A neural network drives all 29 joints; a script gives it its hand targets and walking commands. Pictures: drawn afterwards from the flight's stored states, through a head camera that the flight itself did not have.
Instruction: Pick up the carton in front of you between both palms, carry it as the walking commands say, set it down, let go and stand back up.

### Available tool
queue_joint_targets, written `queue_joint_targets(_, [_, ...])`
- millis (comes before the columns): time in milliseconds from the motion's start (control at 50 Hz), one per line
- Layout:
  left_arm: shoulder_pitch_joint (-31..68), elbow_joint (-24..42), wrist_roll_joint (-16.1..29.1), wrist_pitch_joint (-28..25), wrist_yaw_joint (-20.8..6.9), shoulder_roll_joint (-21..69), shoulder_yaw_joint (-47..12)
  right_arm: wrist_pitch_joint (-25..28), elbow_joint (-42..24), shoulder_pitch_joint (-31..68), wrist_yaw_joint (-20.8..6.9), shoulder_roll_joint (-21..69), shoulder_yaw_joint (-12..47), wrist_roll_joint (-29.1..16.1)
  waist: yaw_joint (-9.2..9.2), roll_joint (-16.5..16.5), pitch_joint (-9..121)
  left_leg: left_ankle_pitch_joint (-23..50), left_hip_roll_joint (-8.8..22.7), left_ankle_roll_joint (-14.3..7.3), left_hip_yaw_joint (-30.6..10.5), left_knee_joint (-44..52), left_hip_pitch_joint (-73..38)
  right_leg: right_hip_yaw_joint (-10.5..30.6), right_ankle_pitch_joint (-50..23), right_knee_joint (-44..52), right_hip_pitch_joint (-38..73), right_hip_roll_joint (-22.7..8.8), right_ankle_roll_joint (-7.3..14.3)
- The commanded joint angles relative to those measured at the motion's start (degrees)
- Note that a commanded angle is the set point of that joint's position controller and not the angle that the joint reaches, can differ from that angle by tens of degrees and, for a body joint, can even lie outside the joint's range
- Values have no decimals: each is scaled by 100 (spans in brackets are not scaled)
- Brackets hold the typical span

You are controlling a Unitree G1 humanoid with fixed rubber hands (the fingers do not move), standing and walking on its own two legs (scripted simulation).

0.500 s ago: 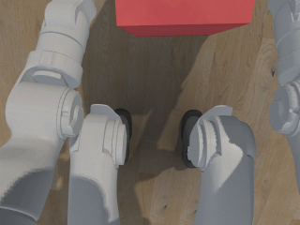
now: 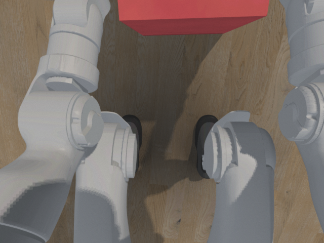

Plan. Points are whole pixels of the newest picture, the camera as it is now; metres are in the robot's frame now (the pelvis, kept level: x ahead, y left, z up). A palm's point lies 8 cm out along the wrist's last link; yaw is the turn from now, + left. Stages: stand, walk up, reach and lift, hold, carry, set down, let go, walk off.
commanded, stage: reach and lift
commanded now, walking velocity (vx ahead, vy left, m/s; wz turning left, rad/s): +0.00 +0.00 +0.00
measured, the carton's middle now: out of the picture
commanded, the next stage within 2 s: none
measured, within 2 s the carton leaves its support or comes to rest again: leaves its support in 0.12 s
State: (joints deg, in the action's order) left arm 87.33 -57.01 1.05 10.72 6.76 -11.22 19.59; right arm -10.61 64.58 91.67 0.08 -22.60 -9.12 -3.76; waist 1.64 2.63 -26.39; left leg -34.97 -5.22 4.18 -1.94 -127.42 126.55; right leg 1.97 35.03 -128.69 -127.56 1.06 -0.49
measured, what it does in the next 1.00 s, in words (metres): rises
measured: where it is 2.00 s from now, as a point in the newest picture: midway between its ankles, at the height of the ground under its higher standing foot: (167, 155)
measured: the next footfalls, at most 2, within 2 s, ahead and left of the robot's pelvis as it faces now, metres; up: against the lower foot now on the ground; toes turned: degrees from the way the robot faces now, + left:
none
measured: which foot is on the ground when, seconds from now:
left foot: down 0.00-1.00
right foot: down 0.00-1.00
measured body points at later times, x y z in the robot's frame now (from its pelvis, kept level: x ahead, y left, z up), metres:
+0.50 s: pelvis -0.01 +0.01 +0.09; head +0.27 -0.03 +0.43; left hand +0.53 +0.10 +0.01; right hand +0.52 -0.20 +0.01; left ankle +0.11 +0.13 -0.33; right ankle +0.10 -0.12 -0.33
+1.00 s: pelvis +0.02 +0.01 +0.20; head +0.23 -0.02 +0.60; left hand +0.49 +0.12 +0.15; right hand +0.48 -0.19 +0.15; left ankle +0.11 +0.14 -0.33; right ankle +0.10 -0.13 -0.33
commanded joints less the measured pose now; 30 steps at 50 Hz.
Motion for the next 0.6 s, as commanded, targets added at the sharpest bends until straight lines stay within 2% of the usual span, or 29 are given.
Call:
queue_joint_targets(0, [3095, 874, 663, 73, -1464, 5463, -2040, -109, -1266, 2572, -1602, 5689, 1455, -481, 278, -219, 6904, 2068, -356, -359, 728, 658, -2900, -430, -2357, 1068, 3083, 397, 114])
queue_joint_targets(100, [3443, 1958, 1229, 130, -1260, 6059, -2863, -213, -2760, 2891, -1355, 6300, 2066, -872, 329, -363, 10192, 3305, -426, -277, 811, 699, -3636, -423, -4263, 999, 5067, 477, 27])
queue_joint_targets(140, [3518, 2450, 1221, 252, -1187, 6274, -3012, -360, -3266, 2844, -1271, 6532, 2197, -943, 295, -531, 11369, 3526, -496, -249, 860, 857, -3674, -396, -4936, 1053, 5909, 530, -13])
queue_joint_targets(160, [3530, 2684, 1189, 298, -1115, 6396, -3177, -410, -3439, 2804, -1183, 6785, 2342, -945, 251, -526, 11868, 3577, -515, -227, 899, 943, -3780, -475, -4963, 1079, 6025, 578, -68])
queue_joint_targets(220, [3251, 2923, 976, 444, -1036, 6506, -3235, -623, -3420, 2369, -1060, 7093, 2363, -801, 139, -527, 11953, 3315, -580, -202, 814, 1300, -4091, -641, -4295, 1458, 5618, 679, -175])
queue_joint_targets(280, [2676, 2325, 533, 606, -1129, 6651, -2783, -808, -2517, 1642, -1150, 7337, 1951, -365, 87, -477, 10118, 2336, -584, -226, 796, 1760, -3583, -707, -2928, 2032, 4507, 730, -171])
queue_joint_targets(320, [2349, 1691, 69, 708, -1223, 6617, -2179, -879, -1803, 1334, -1263, 7393, 1388, 108, 21, -437, 8707, 1466, -556, -260, 810, 2118, -3091, -695, -1848, 2425, 3654, 737, -134])
queue_joint_targets(360, [2164, 1277, -385, 790, -1299, 6524, -1607, -921, -1357, 1238, -1360, 7350, 792, 552, -41, -429, 7957, 938, -558, -286, 827, 2469, -2838, -704, -1238, 2747, 3244, 753, -95])
queue_joint_targets(420, [2146, 1105, -747, 816, -1376, 6443, -1159, -913, -1146, 1322, -1424, 7269, 280, 926, -65, -366, 7872, 788, -569, -300, 790, 2820, -2946, -703, -978, 3057, 3190, 770, -35])
queue_joint_targets(460, [2221, 1091, -818, 812, -1406, 6489, -1086, -899, -1127, 1376, -1436, 7303, 152, 1041, -22, -329, 8038, 758, -571, -301, 778, 2996, -3102, -693, -923, 3247, 3327, 779, -10])
queue_joint_targets(580, [2279, 1305, -722, 918, -1504, 6824, -1366, -999, -1504, 1451, -1465, 7609, 377, 995, 24, -312, 9059, 881, -571, -271, 787, 3434, -3749, -689, -1030, 3719, 4181, 776, -39])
